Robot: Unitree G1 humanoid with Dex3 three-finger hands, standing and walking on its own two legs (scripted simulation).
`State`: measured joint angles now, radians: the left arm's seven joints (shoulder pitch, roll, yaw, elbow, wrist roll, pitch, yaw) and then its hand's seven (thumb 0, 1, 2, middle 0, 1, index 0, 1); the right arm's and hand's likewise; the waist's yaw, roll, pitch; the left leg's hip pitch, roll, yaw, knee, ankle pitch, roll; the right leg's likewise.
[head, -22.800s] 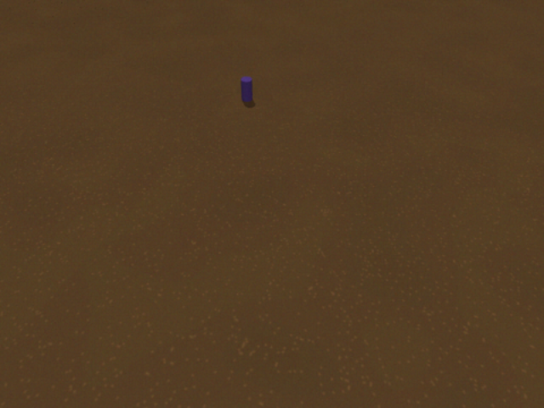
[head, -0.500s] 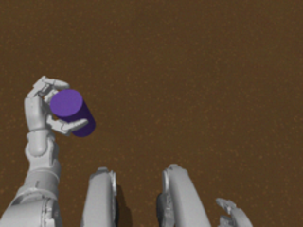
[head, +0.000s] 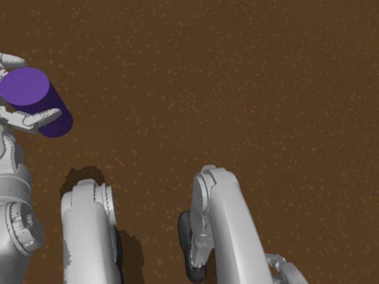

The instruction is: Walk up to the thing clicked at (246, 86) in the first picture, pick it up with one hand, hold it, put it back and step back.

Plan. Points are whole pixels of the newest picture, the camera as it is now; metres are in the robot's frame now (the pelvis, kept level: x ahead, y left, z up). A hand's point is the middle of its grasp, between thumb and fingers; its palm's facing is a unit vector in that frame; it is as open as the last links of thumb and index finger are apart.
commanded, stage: crouch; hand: left
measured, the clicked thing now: (42, 106) +0.48 +0.23 -0.09
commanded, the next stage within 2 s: lower in 0.64 s
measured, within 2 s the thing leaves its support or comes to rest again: neither
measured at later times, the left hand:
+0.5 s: hand (38, 100) +0.51 +0.25 -0.13, palm faces +0.26 -0.97 +0.00, open 11.1 cm
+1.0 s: hand (45, 111) +0.51 +0.26 -0.18, palm faces +0.24 -0.97 -0.01, open 11.1 cm
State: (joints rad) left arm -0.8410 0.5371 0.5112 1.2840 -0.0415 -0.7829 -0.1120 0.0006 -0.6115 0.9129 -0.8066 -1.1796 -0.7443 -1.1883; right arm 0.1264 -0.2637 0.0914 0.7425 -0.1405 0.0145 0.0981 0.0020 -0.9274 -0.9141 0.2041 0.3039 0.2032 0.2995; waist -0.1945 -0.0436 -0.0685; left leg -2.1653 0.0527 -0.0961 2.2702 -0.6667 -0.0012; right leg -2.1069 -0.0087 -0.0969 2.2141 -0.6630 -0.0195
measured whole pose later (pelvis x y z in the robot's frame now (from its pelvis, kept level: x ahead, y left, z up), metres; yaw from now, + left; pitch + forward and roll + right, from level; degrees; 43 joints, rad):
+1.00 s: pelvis +0.00 +0.01 -0.07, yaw -7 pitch +22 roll -13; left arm -0.85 0.79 0.52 1.37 -0.06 -0.85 -0.09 0.00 -0.61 0.91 -0.81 -1.17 -0.75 -1.18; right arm 0.00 -0.34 0.33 0.63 -0.26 0.05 0.12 0.00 -0.92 -0.91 0.21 0.30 0.20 0.30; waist -0.27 -0.16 0.17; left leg -2.28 0.04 -0.25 2.56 -0.69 0.00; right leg -2.16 0.02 -0.22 2.39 -0.64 0.01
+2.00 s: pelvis -0.01 +0.02 -0.08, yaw -12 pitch +15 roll -19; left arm -0.84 1.00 0.51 1.56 -0.07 -1.03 -0.02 0.00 -0.61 0.91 -0.82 -1.15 -0.76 -1.16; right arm -0.17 -0.37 0.56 0.55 -0.37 0.07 0.10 0.00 -0.91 -0.91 0.21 0.30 0.21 0.30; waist -0.30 -0.29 0.30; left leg -2.23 0.05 -0.38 2.63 -0.72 0.01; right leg -2.06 0.07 -0.31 2.36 -0.62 0.04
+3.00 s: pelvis -0.01 +0.02 -0.07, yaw -11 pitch +15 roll -18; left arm -0.85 1.01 0.60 1.39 -0.05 -0.96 -0.07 -0.02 -0.61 0.13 -0.15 -0.16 -0.16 -0.17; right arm -0.13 -0.36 0.53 0.53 -0.34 0.10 0.08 0.00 -0.92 -0.90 0.21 0.30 0.21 0.30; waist -0.29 -0.27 0.29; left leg -2.22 0.05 -0.37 2.61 -0.71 0.01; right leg -2.06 0.07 -0.30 2.35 -0.61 0.04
